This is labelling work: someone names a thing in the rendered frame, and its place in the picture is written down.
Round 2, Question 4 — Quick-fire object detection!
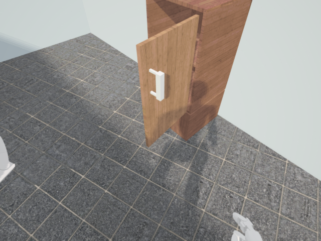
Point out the handle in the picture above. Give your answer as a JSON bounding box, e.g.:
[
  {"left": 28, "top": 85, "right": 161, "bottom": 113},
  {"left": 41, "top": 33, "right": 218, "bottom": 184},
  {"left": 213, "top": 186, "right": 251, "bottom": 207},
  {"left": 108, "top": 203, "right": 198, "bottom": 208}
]
[{"left": 149, "top": 69, "right": 165, "bottom": 101}]

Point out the cupboard door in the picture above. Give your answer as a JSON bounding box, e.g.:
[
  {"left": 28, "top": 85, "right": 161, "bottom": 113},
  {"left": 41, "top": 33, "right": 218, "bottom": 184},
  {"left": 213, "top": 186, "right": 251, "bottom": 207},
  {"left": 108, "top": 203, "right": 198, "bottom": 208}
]
[{"left": 136, "top": 14, "right": 199, "bottom": 147}]

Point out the right robot hand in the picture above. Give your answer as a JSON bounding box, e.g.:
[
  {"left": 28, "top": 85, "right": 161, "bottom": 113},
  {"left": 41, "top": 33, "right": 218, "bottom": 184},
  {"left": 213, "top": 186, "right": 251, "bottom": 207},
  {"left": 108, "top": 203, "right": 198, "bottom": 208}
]
[{"left": 231, "top": 212, "right": 263, "bottom": 241}]

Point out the left robot hand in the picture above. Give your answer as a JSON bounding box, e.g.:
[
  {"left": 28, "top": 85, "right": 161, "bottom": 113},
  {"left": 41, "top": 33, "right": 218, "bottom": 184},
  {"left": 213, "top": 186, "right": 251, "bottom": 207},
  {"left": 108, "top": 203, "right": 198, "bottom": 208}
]
[{"left": 0, "top": 136, "right": 15, "bottom": 183}]

